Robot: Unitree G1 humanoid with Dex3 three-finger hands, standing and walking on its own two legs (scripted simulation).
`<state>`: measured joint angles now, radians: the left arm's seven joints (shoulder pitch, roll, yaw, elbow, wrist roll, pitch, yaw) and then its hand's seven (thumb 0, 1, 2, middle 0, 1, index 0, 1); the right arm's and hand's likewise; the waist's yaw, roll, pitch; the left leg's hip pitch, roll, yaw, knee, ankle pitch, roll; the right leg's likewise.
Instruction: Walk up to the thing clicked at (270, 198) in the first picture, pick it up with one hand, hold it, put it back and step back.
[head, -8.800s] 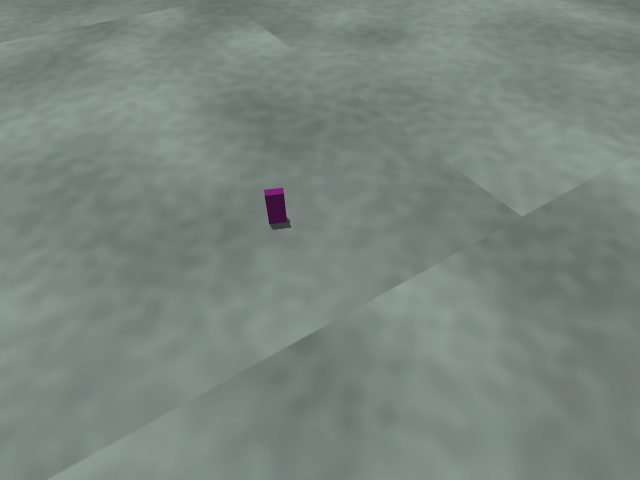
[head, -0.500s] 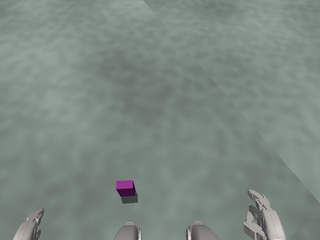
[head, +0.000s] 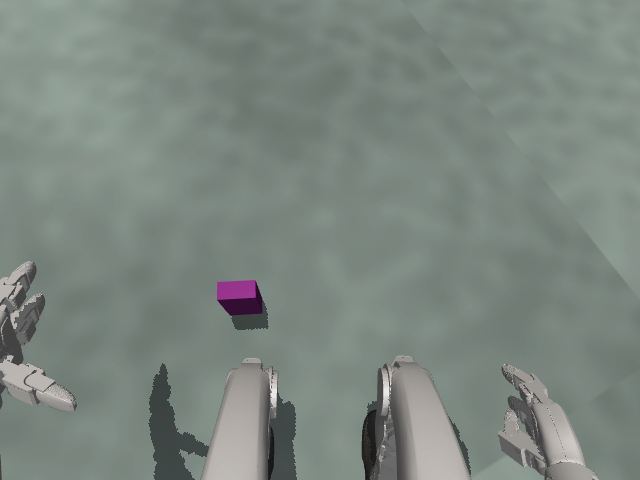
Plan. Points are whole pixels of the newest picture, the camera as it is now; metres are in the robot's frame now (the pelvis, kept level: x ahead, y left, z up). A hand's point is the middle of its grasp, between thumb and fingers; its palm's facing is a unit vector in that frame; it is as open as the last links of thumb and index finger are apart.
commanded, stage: go down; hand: left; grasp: from the side
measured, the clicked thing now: (241, 299) +0.43 +0.18 -0.48
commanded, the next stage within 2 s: approach in 1.58 s
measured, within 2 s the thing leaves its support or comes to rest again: neither
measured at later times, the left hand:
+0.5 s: hand (57, 311) +0.32 +0.37 -0.12, palm faces +0.13 -0.98 -0.15, open 17.4 cm
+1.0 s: hand (58, 301) +0.34 +0.39 -0.15, palm faces +0.14 -0.98 -0.12, open 17.3 cm
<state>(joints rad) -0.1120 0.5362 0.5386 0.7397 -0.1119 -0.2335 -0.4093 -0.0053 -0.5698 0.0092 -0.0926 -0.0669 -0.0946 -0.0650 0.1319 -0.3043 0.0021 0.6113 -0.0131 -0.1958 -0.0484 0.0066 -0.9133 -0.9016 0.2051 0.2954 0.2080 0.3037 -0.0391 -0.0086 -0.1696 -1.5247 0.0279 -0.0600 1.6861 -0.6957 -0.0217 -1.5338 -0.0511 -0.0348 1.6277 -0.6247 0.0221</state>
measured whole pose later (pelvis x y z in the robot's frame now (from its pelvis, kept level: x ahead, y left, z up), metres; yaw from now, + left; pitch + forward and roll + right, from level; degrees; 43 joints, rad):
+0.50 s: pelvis -0.04 +0.00 -0.10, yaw -1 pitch +33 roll -5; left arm -0.41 0.73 0.72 0.97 -0.15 -0.33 -0.61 -0.01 -0.55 0.00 -0.08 -0.05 -0.09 -0.05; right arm 0.12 -0.35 0.05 0.65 -0.02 -0.18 -0.04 0.00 -0.91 -0.90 0.21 0.30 0.21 0.30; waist -0.07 -0.01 -0.15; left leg -1.88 0.02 -0.10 2.01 -0.71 -0.03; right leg -1.87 -0.05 -0.05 1.92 -0.63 0.02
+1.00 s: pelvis -0.05 +0.00 -0.15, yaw -2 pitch +32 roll -6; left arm -0.54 0.84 0.78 1.04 -0.15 -0.34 -0.68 -0.01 -0.49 0.01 -0.07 -0.05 -0.07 -0.04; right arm 0.12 -0.37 0.09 0.65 -0.03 -0.18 -0.02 0.00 -0.92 -0.91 0.21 0.30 0.21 0.30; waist -0.09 -0.02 -0.12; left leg -2.03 0.00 -0.12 2.18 -0.71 -0.02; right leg -2.02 -0.06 -0.05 2.08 -0.62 0.03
